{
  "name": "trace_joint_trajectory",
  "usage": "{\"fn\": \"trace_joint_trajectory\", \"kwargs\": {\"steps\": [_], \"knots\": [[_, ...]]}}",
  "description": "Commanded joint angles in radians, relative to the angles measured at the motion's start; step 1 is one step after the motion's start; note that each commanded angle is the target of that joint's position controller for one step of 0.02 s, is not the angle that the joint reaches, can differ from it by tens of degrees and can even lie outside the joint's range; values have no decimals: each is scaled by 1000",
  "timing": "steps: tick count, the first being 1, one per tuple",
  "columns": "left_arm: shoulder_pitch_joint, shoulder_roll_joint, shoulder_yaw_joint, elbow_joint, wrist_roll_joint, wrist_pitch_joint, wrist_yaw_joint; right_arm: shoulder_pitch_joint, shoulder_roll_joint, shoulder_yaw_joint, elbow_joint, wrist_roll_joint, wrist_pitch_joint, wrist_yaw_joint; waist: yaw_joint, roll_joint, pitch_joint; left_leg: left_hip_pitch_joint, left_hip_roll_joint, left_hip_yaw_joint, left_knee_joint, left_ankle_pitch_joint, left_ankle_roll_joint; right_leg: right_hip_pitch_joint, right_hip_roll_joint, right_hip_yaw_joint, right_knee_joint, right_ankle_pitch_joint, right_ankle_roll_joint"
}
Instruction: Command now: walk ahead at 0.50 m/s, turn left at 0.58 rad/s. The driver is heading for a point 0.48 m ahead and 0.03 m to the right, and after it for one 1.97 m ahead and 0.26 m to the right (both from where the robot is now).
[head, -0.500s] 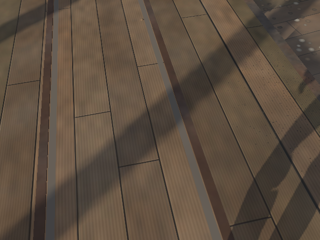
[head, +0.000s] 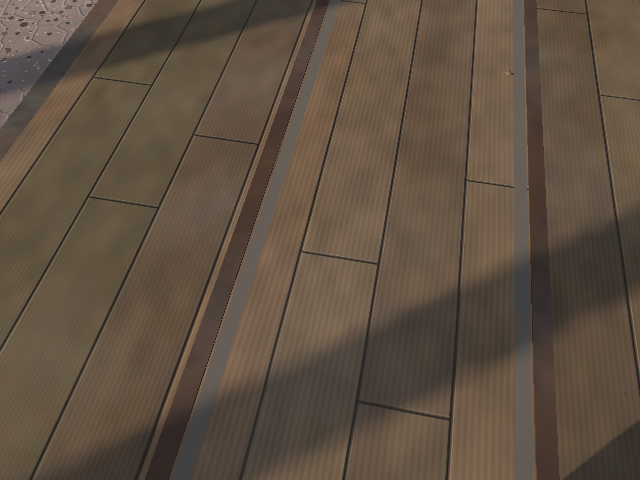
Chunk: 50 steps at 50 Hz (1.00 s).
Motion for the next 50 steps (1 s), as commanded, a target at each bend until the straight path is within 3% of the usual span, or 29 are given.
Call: {"fn": "trace_joint_trajectory", "kwargs": {"steps": [1, 3, 6, 11, 17, 20, 21, 22, 23, 24, 25, 26, 27, 28, 30, 33, 39, 45, 47, 48, 49, 50], "knots": [[-69, 118, 19, -122, 3, -36, -2, 167, -152, -48, 5, 21, -5, -26, -59, -3, -80, 395, 304, -460, -347, 262, 170, -422, -46, 115, 55, 113, -10], [-22, 111, 19, -114, 30, 1, -5, 132, -117, -33, -4, 30, -23, -25, -10, 13, -94, 296, 246, -376, -366, 380, 155, -315, -51, 119, -12, 115, 11], [-66, 87, 14, -138, 32, 30, -14, 182, -149, -40, 9, 31, -44, -19, -9, 18, -79, 253, 207, -345, -395, 383, 153, -336, -39, 97, -105, 173, 35], [-270, 89, 8, -207, 26, 31, -19, 289, -155, -41, 28, 29, -43, -20, -81, 55, -28, 313, 184, -376, -406, 326, 112, -441, -19, 100, -331, 359, 50], [-411, 80, -9, -260, 16, 9, -32, 383, -144, -31, 56, 18, -47, -36, -138, 72, -17, 439, 210, -381, -349, 479, 83, -402, 32, 75, -541, 429, 6], [-323, 108, 0, -241, 13, -2, -28, 337, -171, -32, 56, 13, -53, -44, -80, 92, -25, 444, 234, -369, -296, 630, 39, -226, 68, 65, -634, 348, -50], [-241, 130, 10, -213, 11, -5, -20, 324, -183, -33, 57, 10, -57, -44, -46, 98, -61, 451, 225, -345, -215, 776, 23, -120, 102, 47, -648, 297, -72], [-105, 147, 21, -169, 10, -12, -8, 313, -184, -32, 62, 8, -58, -40, 20, 68, -129, 444, 184, -294, -46, 843, 5, 35, 124, 30, -707, 307, -99], [40, 182, 32, -141, 26, -23, 5, 317, -151, -21, 53, 12, -62, -38, 80, 32, -221, 325, 140, -259, 186, 674, -18, 250, 5, 150, -714, 317, -143], [127, 296, 57, -138, 45, -25, 11, 431, -62, -3, 32, 50, -61, -36, 46, -185, -358, 46, -24, -163, 577, 141, -80, 509, -283, 601, -732, 462, -291], [87, 261, 55, -117, 1, -8, -4, 461, -108, -10, 48, 22, -60, -40, 4, -206, -355, -84, -72, -177, 689, -290, -85, 480, -335, 836, -841, 680, -358], [-22, 189, 39, -136, -23, -4, -11, 394, -115, -9, 49, -2, -52, -42, -38, -88, -201, -123, 10, -186, 724, -226, -92, 342, -297, 685, -824, 711, -351], [-71, 121, 21, -142, -24, -8, -17, 306, -110, -3, 35, -12, -53, -39, -33, -12, -131, -125, 43, -174, 677, -181, -101, 244, -240, 546, -826, 836, -327], [-84, 95, 11, -134, -19, -12, -17, 261, -101, -1, 19, -11, -50, -35, -43, -13, -94, -122, 73, -163, 621, -164, -107, 190, -182, 446, -839, 938, -295], [-74, 117, 14, -108, -21, -16, -14, 254, -92, 4, 7, -15, -28, -28, -69, -61, -98, -64, 87, -146, 537, -144, -131, 122, -116, 350, -856, 1060, -262], [-49, 168, 30, -96, -17, -11, -14, 244, -75, 13, -5, -6, -7, -30, -84, -59, -146, -46, 73, -121, 458, -120, -165, 96, -87, 307, -849, 1152, -270], [6, 184, 45, -95, -13, 30, -2, 82, -72, 23, -54, 4, 22, -44, -36, -84, -146, -64, 76, -121, 286, -25, -182, 74, -54, 360, -840, 878, -228], [13, 203, 65, -113, 2, 71, 6, 6, -86, 28, -85, 24, 16, -64, -4, -114, -107, -34, 42, -149, 120, -129, -166, 109, -59, 506, -773, 730, -227], [-26, 205, 69, -128, -1, 81, 7, 48, -87, 29, -80, 32, 4, -71, -28, -124, -100, 56, 30, -155, -26, -128, -150, 99, -43, 555, -744, 702, -199], [-61, 201, 68, -139, -11, 85, 9, 93, -87, 28, -71, 28, -5, -75, -60, -116, -94, 146, 35, -155, -173, -49, -139, 60, -13, 559, -714, 634, -161], [-78, 176, 61, -154, -20, 85, 11, 130, -117, 21, -63, 17, -15, -83, -70, -71, -103, 262, 112, -212, -289, 34, -120, -15, 32, 536, -655, 489, -112], [-2, 86, 40, -165, -22, 82, 11, 115, -193, 10, -81, 4, -16, -94, -15, 155, -144, 371, 375, -434, -340, 214, -57, -104, 139, 368, -449, 103, -54]]}}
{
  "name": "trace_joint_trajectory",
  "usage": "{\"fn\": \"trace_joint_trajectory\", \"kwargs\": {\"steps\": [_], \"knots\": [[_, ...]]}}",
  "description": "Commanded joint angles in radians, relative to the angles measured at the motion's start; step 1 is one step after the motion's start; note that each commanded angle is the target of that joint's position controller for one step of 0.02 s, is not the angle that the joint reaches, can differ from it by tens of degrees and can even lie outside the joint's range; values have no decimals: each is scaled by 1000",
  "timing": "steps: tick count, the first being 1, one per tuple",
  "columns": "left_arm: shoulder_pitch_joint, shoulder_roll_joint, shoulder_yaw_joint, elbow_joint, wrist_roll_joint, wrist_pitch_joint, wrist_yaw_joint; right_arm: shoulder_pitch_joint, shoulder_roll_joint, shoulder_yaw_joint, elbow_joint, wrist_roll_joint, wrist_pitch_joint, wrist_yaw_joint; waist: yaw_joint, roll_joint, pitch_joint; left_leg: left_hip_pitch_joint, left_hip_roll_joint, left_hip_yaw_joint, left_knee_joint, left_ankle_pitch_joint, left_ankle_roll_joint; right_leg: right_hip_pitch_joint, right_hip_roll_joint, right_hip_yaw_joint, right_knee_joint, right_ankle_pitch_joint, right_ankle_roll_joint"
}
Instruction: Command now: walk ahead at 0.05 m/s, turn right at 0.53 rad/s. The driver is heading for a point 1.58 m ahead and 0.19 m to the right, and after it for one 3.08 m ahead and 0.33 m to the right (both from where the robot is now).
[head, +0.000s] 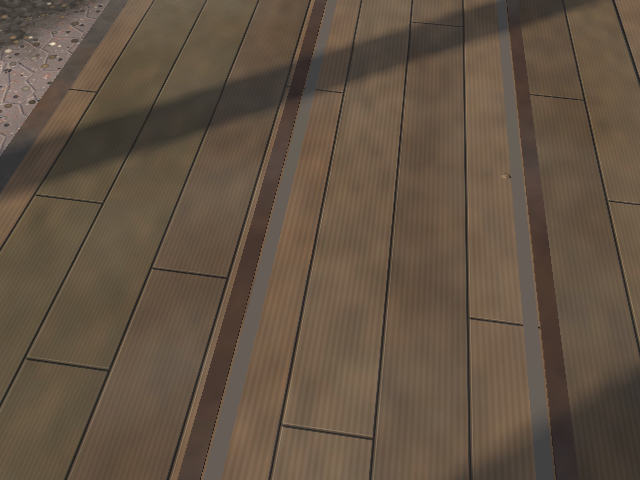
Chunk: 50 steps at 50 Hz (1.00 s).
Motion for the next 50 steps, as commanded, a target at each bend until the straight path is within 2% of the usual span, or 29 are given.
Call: {"fn": "trace_joint_trajectory", "kwargs": {"steps": [1, 2, 3, 4, 5, 7, 9, 13, 17, 19, 20, 21, 22, 23, 24, 25, 26, 27, 28, 29, 30, 32, 36, 41, 46, 50], "knots": [[57, 77, 19, -89, -4, 1, 15, 76, -248, -59, -51, -8, -3, -13, -18, 274, -100, 233, 466, -466, -218, 461, 216, -238, 36, -107, 346, -398, 30], [59, 129, 30, -70, 25, 7, 15, 104, -194, -52, -53, 1, 4, -6, -23, 157, -99, 220, 461, -415, -198, 526, 260, -241, -42, -110, 509, -375, 43], [34, 132, 36, -55, 24, 12, 8, 73, -137, -36, -59, 3, 5, -3, -15, 95, -68, 184, 392, -302, -190, 516, 239, -236, -65, -104, 563, -305, 53], [31, 122, 37, -49, 17, 21, 0, 31, -116, -29, -70, -4, 9, -2, 1, 91, -47, 159, 327, -200, -191, 489, 202, -227, -80, -112, 588, -250, 69], [18, 116, 34, -54, 16, 29, -11, 16, -121, -31, -73, -8, 8, -6, 2, 140, -49, 167, 288, -137, -187, 496, 181, -236, -87, -126, 608, -203, 82], [2, 106, 27, -60, 4, 37, -27, 37, -128, -36, -71, -16, 8, -4, -15, 170, -67, 191, 252, -61, -172, 547, 175, -238, -81, -151, 614, -162, 106], [-42, 99, 22, -79, 0, 42, -35, 75, -137, -44, -61, -15, 7, -2, -40, 168, -78, 234, 272, -47, -171, 522, 191, -255, -90, -161, 568, -153, 116], [-106, 80, 7, -111, 4, 51, -46, 110, -163, -59, -48, -18, 8, 6, -67, 178, -75, 245, 315, -27, -174, 423, 208, -221, -127, -189, 418, -168, 106], [-133, 70, -5, -138, -5, 49, -53, 97, -193, -74, -46, -24, 12, 25, -73, 206, -81, 178, 328, 25, -148, 372, 192, -80, -134, -248, 239, -184, 70], [-129, 74, -6, -147, -8, 43, -53, 99, -209, -82, -41, -20, 18, 30, -70, 211, -86, 172, 340, 35, -115, 360, 177, -33, -129, -270, 147, -170, 50], [-109, 69, -7, -144, -7, 38, -53, 89, -215, -85, -40, -14, 22, 32, -51, 197, -88, 153, 336, 54, -78, 337, 156, 17, -124, -281, 57, -117, 36], [-76, 67, -7, -133, 0, 28, -47, 82, -214, -87, -37, -5, 27, 32, -25, 164, -90, 104, 321, 90, -14, 273, 113, 99, -111, -284, -77, -18, 20], [-54, 102, 0, -126, 14, 15, -35, 124, -195, -85, -25, -7, 31, 35, -18, 49, -83, 10, 281, 143, 108, 125, 45, 184, -150, -172, -212, 57, 4], [-52, 213, 18, -146, 20, 2, -22, 174, -104, -65, -52, -27, 41, 42, -59, -249, -76, -227, 155, 231, 386, -363, -36, 280, -443, 213, -275, 271, -55], [12, 302, 49, -145, 13, 1, -24, 46, -117, -58, -110, -22, 62, 20, 27, -258, -44, -307, 50, 97, 500, -441, -45, 153, -543, 325, -255, 503, -207], [1, 237, 34, -132, 10, 2, -21, 37, -140, -64, -97, -13, 70, 16, 3, -140, -20, -304, 84, 40, 567, -370, -42, 150, -490, 231, -251, 485, -220], [-72, 178, 15, -139, 4, 4, -16, 61, -141, -67, -74, 2, 68, 21, -35, -118, 6, -283, 91, 26, 564, -278, -35, 115, -422, 143, -258, 435, -192], [-115, 143, 5, -143, 6, 6, -13, 92, -155, -72, -50, -1, 58, 30, -58, -110, -15, -261, 98, 26, 536, -204, -33, 131, -353, 97, -284, 266, -156], [-111, 124, -2, -141, 1, 3, -7, 112, -168, -78, -34, -21, 55, 41, -52, -137, -32, -259, 93, 46, 548, -154, -36, 156, -322, 85, -312, 143, -152], [-94, 104, -10, -133, 2, -1, -8, 122, -169, -79, -21, -29, 54, 52, -46, -138, -49, -260, 92, 49, 551, -121, -37, 178, -306, 88, -343, 17, -151], [-71, 100, -13, -122, 2, -7, -11, 113, -162, -78, -18, -30, 54, 63, -39, -127, -41, -279, 91, 51, 538, -99, -38, 196, -309, 109, -374, -86, -151], [-25, 107, -12, -94, 5, -24, -14, 84, -145, -76, -14, -28, 49, 76, -26, -103, 0, -326, 92, 51, 482, -63, -39, 231, -323, 140, -418, -156, -153], [39, 117, -12, -51, 10, -56, -9, 53, -129, -74, 1, -30, 27, 80, -9, -92, 26, -364, 94, 51, 375, -30, -39, 281, -342, 146, -444, -138, -167], [82, 120, -12, -11, 17, -82, -4, 6, -111, -65, 2, -21, 7, 85, 12, -74, 49, -370, 97, 58, 280, -14, -22, 281, -375, 109, -472, -145, -186], [124, 117, -10, 32, 25, -106, 5, -46, -99, -58, -20, -16, -7, 93, 23, -51, 92, -384, 83, 19, 226, -7, 16, 297, -413, 30, -477, -81, -186], [123, 116, -10, 57, 28, -118, 6, -93, -94, -51, -57, -20, -14, 102, 20, -64, 103, -333, 83, 67, 165, -25, 52, 305, -420, -62, -423, 105, -159]]}}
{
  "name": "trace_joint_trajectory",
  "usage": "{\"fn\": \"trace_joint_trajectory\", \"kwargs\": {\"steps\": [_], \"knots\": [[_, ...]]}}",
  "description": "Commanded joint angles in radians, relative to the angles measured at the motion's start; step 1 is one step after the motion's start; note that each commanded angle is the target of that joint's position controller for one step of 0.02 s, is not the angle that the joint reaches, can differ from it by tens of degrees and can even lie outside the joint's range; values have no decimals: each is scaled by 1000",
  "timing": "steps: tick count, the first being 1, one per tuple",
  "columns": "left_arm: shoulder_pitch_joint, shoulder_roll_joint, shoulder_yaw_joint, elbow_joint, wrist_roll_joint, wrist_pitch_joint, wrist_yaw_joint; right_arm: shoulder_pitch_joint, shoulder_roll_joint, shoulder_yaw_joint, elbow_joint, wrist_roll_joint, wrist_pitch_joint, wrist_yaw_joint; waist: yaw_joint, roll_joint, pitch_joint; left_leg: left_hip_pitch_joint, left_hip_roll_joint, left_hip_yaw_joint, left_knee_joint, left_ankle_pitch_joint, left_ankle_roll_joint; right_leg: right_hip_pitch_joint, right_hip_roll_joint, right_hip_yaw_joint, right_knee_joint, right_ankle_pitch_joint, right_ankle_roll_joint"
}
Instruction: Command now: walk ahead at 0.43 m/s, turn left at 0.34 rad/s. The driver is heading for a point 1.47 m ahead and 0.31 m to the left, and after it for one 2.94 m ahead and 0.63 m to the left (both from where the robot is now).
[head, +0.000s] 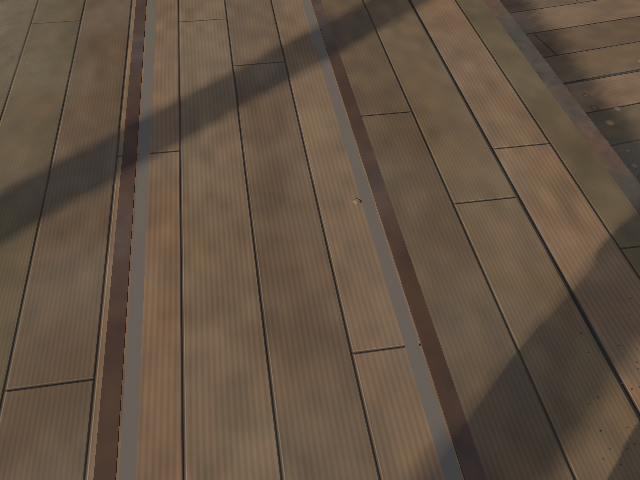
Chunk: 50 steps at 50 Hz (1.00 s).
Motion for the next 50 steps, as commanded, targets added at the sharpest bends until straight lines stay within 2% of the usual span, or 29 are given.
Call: {"fn": "trace_joint_trajectory", "kwargs": {"steps": [1, 3, 4, 5, 6, 7, 8, 9, 10, 12, 14, 16, 21, 25, 27, 28, 29, 30, 31, 32, 33, 34, 35, 36, 38, 41, 45, 47, 50], "knots": [[5, 152, 35, -26, 3, -19, 3, -153, -75, -9, -122, 1, -24, 6, 11, -91, 151, -93, 11, 32, -47, -28, 38, -46, -333, 113, -20, 188, -138], [-25, 170, 36, -23, -5, -16, 0, -70, -77, -14, -110, 1, -26, 2, -43, -89, 97, 116, -53, 96, -113, -36, 76, -107, -306, 29, 133, 519, -100], [-26, 170, 33, -18, -10, -12, 0, 50, -92, -27, -72, -4, -32, -6, -100, -47, 26, 293, -100, 107, -169, -14, 97, -152, -264, -38, 329, 691, -74], [-33, 160, 24, -33, -8, -13, 3, 227, -151, -52, -22, -15, -39, -18, -170, 16, -86, 535, -48, -8, -201, -74, 140, -295, -217, -98, 592, 646, -35], [-34, 70, -1, -98, -13, -19, -6, 336, -283, -82, -22, -21, -44, -31, -183, 242, -171, 748, 267, -548, -355, -305, 256, -625, -68, -151, 986, 108, 28], [-63, 109, 9, -102, 14, -27, -10, 304, -264, -71, -17, 16, -42, -28, -151, 199, -170, 746, 327, -839, -487, -228, 293, -778, -14, 32, 1099, -204, 21], [-110, 133, 14, -113, 10, -30, -18, 231, -232, -66, -21, 24, -35, -28, -118, 97, -50, 659, 300, -662, -448, -179, 279, -828, -86, 68, 1125, -126, 10], [-132, 130, 10, -115, 3, -36, -24, 179, -187, -56, -33, 23, -35, -27, -96, 21, 13, 548, 254, -535, -446, -38, 255, -801, -125, 57, 1069, -42, 10], [-134, 118, 9, -111, 5, -32, -24, 138, -161, -47, -41, 22, -37, -28, -66, -3, 43, 468, 200, -447, -459, 63, 225, -753, -150, 53, 1001, -12, 17], [-103, 106, 3, -101, 25, 0, -29, 114, -138, -37, -41, 28, -48, -31, -30, 39, 35, 388, 131, -342, -480, 238, 207, -671, -161, 35, 942, 8, 50], [-126, 98, 3, -117, 27, 22, -32, 146, -145, -40, -26, 36, -60, -33, -26, 38, 33, 375, 106, -307, -489, 340, 218, -690, -152, 13, 910, 31, 78], [-208, 92, 2, -149, 24, 30, -34, 184, -154, -43, -12, 37, -62, -38, -43, 37, 58, 370, 88, -297, -508, 358, 211, -740, -149, -2, 841, 88, 99], [-412, 74, -10, -222, 14, 24, -42, 285, -145, -44, 24, 35, -55, -50, -110, 52, 72, 445, 56, -303, -472, 482, 166, -790, -109, -17, 611, 247, 112], [-530, 74, -23, -273, 3, 13, -43, 332, -150, -45, 41, 24, -52, -65, -143, 65, 76, 521, 79, -359, -427, 578, 156, -757, -70, -14, 461, 280, 85], [-502, 96, -20, -276, -1, 7, -37, 300, -165, -49, 35, 20, -53, -74, -113, 70, 69, 527, 94, -387, -396, 622, 137, -652, -56, 6, 385, 258, 58], [-433, 113, -14, -257, -4, 4, -30, 258, -176, -51, 26, 19, -54, -76, -74, 74, 48, 498, 85, -379, -349, 709, 115, -529, -35, 6, 349, 219, 39], [-323, 144, -2, -221, -6, 0, -19, 235, -187, -53, 21, 16, -57, -72, -32, 72, -9, 482, 65, -373, -241, 826, 93, -380, -7, 0, 346, 168, 21], [-177, 166, 9, -183, -5, -11, -6, 218, -193, -52, 24, 22, -63, -63, 42, 45, -89, 447, 25, -333, -66, 827, 74, -193, -27, -1, 291, 200, -5], [-33, 215, 24, -171, 16, -21, 14, 233, -136, -36, 8, 29, -73, -53, 89, -23, -207, 328, -19, -293, 173, 577, 64, 31, -203, 166, 275, 36, -48], [-11, 293, 45, -174, 38, -16, 20, 381, -19, -12, 0, 56, -71, -55, 9, -255, -325, 30, -178, -170, 495, -243, 29, 286, -498, 625, 239, 31, -182], [-46, 247, 47, -167, 7, -1, 9, 386, -114, -20, 20, 21, -61, -62, 0, -188, -314, -66, -140, -153, 603, -291, 40, 204, -502, 821, 155, -78, -225], [-127, 154, 28, -175, -4, -1, 2, 305, -127, -25, 29, 7, -55, -58, -20, -68, -138, -78, -89, -152, 598, -183, 37, 36, -446, 653, 117, -113, -202], [-170, 98, 15, -169, -3, -6, -5, 232, -116, -19, 17, 1, -55, -50, -23, -11, -48, -65, -61, -140, 549, -126, 36, -83, -388, 511, 94, -39, -176], [-175, 85, 10, -155, 2, -11, -6, 201, -104, -19, 10, 0, -51, -42, -38, -37, -2, -52, -40, -134, 506, -113, 33, -148, -339, 409, 74, 54, -148], [-146, 86, 7, -116, -5, -26, -9, 198, -83, -13, 7, -9, -33, -27, -63, -94, 21, -9, -27, -124, 448, -110, 24, -218, -287, 289, 47, 204, -131], [-99, 97, 12, -78, -18, -50, -20, 151, -64, -4, -6, -16, -25, -17, -70, -96, 23, -52, -18, -107, 375, -82, 11, -212, -284, 216, 12, 304, -152], [-69, 95, 12, -44, -21, -45, -23, -38, -39, 20, -66, -15, -31, -4, -45, -90, 70, -91, 38, -25, 148, 74, -19, -234, -246, 114, -51, 292, -143], [-37, 105, 14, -23, -23, -41, -25, -119, -22, 34, -86, -7, -37, 0, -22, -92, 76, -37, 37, 17, 23, 138, -22, -245, -228, 71, -48, 333, -128], [31, 129, 20, 10, -23, -32, -25, -189, -34, 37, -107, -1, -44, -7, 0, -86, 77, 22, 14, 39, -74, 149, -20, -208, -251, 101, -1, 409, -121]]}}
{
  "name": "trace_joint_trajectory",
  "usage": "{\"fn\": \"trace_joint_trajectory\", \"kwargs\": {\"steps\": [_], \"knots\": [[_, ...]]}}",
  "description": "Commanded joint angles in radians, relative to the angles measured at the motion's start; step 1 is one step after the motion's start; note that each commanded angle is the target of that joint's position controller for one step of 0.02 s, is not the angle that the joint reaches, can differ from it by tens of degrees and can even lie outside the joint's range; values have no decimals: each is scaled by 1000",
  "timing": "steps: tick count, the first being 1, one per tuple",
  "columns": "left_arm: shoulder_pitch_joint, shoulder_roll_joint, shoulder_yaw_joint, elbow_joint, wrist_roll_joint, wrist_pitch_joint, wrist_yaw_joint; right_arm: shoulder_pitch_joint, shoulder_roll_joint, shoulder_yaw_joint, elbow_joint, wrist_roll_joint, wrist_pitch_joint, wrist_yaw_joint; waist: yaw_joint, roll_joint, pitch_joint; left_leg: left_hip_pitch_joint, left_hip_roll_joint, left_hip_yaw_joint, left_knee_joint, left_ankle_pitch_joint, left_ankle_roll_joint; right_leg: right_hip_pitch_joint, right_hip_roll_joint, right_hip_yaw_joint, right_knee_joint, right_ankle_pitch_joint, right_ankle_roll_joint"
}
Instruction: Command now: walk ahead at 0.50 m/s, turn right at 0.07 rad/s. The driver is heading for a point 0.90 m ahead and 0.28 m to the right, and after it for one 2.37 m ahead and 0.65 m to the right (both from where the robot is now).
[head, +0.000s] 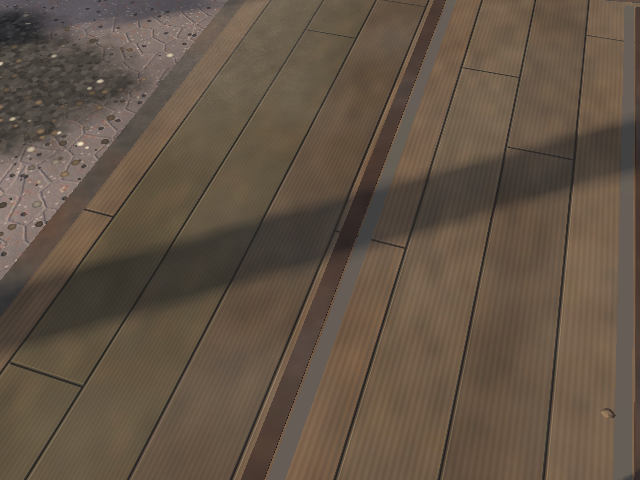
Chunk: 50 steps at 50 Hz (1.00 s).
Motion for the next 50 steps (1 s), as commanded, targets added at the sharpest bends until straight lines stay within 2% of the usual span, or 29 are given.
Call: {"fn": "trace_joint_trajectory", "kwargs": {"steps": [1, 3, 4, 5, 6, 7, 8, 9, 10, 12, 16, 20, 23, 26, 29, 30, 31, 32, 33, 34, 35, 36, 37, 38, 40, 43, 45, 48, 50], "knots": [[12, 164, 33, -32, 0, -6, 4, -87, -61, -6, -84, 6, -21, -8, -26, -121, 27, 112, -34, 48, -81, 16, 4, -81, -259, 175, -43, 393, -128], [8, 180, 38, -23, 4, 2, 10, -52, -78, -13, -77, 4, -30, -18, -53, -122, 17, 182, -53, 44, -137, -43, 19, -51, -273, 205, 26, 444, -116], [-2, 183, 39, -20, 1, 6, 12, 26, -89, -20, -51, -1, -38, -26, -95, -107, -12, 294, -72, 49, -202, -44, 31, -61, -254, 194, 115, 507, -101], [6, 160, 33, -18, -4, 6, 11, 160, -127, -37, -5, -14, -51, -38, -145, -58, -91, 490, -56, 24, -246, -41, 55, -114, -198, 154, 290, 510, -81], [-20, 112, 19, -59, -10, 1, 9, 335, -207, -60, 15, -36, -59, -54, -220, 49, -226, 722, 171, -208, -281, -173, 106, -274, -135, 106, 564, 256, -56], [86, 10, -1, -83, -31, 6, 15, 363, -299, -83, 21, -32, -44, -59, -174, 247, -316, 892, 410, -576, -388, -246, 204, -560, 1, 25, 842, -297, -26], [40, 132, 30, -57, -3, 25, 26, 319, -218, -73, 16, -1, -33, -56, -174, 90, -226, 777, 377, -593, -422, -352, 210, -627, -50, 97, 934, -277, -38], [-16, 129, 38, -64, -1, 28, 18, 234, -144, -52, 6, 5, -36, -53, -137, 48, -97, 661, 319, -447, -449, -322, 184, -635, -91, 119, 930, -185, -43], [-41, 102, 35, -65, -3, 32, 11, 185, -100, -42, 5, 6, -44, -50, -113, 50, -41, 573, 271, -328, -482, -202, 160, -608, -118, 113, 900, -124, -36], [-41, 83, 39, -56, 15, 55, -3, 168, -65, -34, 18, 10, -59, -55, -76, 76, -5, 487, 208, -171, -512, -48, 120, -556, -140, 101, 873, -75, -17], [-128, 47, 40, -94, 21, 80, -25, 220, -78, -45, 54, 23, -86, -58, -59, 43, 1, 498, 200, -31, -538, 143, 127, -625, -148, 83, 871, 32, 5], [-272, 32, 31, -151, 21, 82, -41, 264, -67, -46, 88, 17, -83, -60, -76, 37, 42, 509, 177, 87, -548, 201, 127, -681, -152, 53, 716, 164, 19], [-385, 19, 16, -195, 23, 78, -53, 290, -91, -52, 107, 17, -82, -63, -100, 36, 63, 514, 176, 156, -544, 241, 118, -620, -137, -6, 533, 236, 4], [-448, 34, 14, -228, 28, 78, -58, 336, -114, -60, 133, 16, -71, -69, -114, 28, 74, 601, 204, 195, -505, 342, 107, -591, -117, -54, 438, 180, -36], [-411, 56, 24, -229, 33, 79, -48, 340, -149, -68, 147, 12, -52, -77, -83, 52, 28, 681, 213, 247, -334, 734, 89, -480, -40, -109, 395, 37, -95], [-342, 72, 33, -212, 33, 76, -42, 339, -166, -72, 149, 11, -42, -79, -52, 59, -16, 691, 213, 258, -207, 843, 87, -399, -1, -118, 379, -15, -120], [-227, 94, 48, -179, 35, 67, -33, 337, -178, -75, 147, 13, -31, -79, -4, 48, -86, 652, 208, 266, -24, 818, 79, -256, 34, -110, 329, -23, -148], [-60, 148, 74, -126, 46, 61, -18, 324, -173, -73, 129, 13, -28, -75, 74, -15, -178, 486, 185, 275, 244, 599, 47, -6, -6, -10, 259, -31, -191], [-38, 279, 108, -132, 47, 64, -2, 373, -46, -46, 59, 24, -35, -56, 18, -250, -283, 49, 39, 259, 615, -224, -14, 336, -331, 479, 233, -67, -327], [-17, 299, 113, -153, 10, 79, 3, 253, -120, -62, 13, 20, -48, -50, 58, -183, -343, -129, -88, 41, 783, -434, -36, 372, -417, 834, 56, -50, -394], [-61, 274, 107, -139, 5, 85, 14, 164, -123, -60, -14, 22, -60, -45, 44, -102, -184, -221, -14, -23, 756, -327, -22, 284, -389, 649, 39, 28, -359], [-110, 214, 92, -136, -2, 80, 19, 171, -109, -52, -8, 27, -72, -45, 1, -52, -90, -178, 25, -21, 654, -243, -15, 139, -353, 538, 30, 135, -319], [-158, 175, 81, -138, -2, 72, 21, 188, -106, -54, 7, 21, -69, -48, -48, -17, -31, -107, 51, -24, 567, -222, -17, 20, -295, 448, 19, 250, -276], [-188, 149, 72, -141, -9, 64, 24, 209, -103, -54, 9, 2, -51, -48, -84, -23, -22, -35, 60, -30, 519, -219, -30, -59, -251, 386, 6, 325, -258], [-188, 141, 67, -143, -12, 42, 17, 233, -86, -53, 14, -15, -16, -42, -108, -30, -44, 26, 55, -20, 461, -219, -49, -112, -210, 335, -4, 407, -253], [-136, 174, 75, -130, -10, 29, 13, 151, -68, -48, -20, -12, 2, -35, -93, -51, -17, -19, 51, 0, 343, -128, -72, -149, -176, 316, -36, 357, -240], [-90, 173, 75, -122, -9, 30, 12, 57, -72, -47, -52, -9, 3, -35, -60, -69, 11, -74, 48, 1, 243, -49, -81, -130, -165, 331, -48, 315, -222], [-31, 176, 76, -112, -9, 32, 14, -46, -71, -42, -85, -4, -1, -30, -17, -88, 13, -102, 24, -6, 112, 50, -81, -66, -158, 350, -27, 327, -196], [2, 179, 76, -104, -6, 36, 21, -96, -68, -37, -104, 1, -7, -30, -2, -89, 19, -89, -9, 2, 43, 67, -74, -30, -154, 339, 39, 539, -179]]}}
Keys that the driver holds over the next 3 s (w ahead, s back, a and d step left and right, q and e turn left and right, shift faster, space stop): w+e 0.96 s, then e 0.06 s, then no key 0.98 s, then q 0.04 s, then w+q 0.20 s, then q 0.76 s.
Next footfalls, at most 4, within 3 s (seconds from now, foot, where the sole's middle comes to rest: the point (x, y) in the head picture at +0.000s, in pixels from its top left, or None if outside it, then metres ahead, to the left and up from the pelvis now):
0.12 left None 0.21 0.12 -0.78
0.64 right None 0.45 -0.13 -0.78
1.16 left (426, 353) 0.78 -0.14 -0.78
1.54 right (484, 435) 0.59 -0.26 -0.78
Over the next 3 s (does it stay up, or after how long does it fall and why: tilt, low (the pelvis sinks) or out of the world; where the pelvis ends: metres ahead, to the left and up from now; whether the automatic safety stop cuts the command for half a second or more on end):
stays up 0.82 -0.23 -0.01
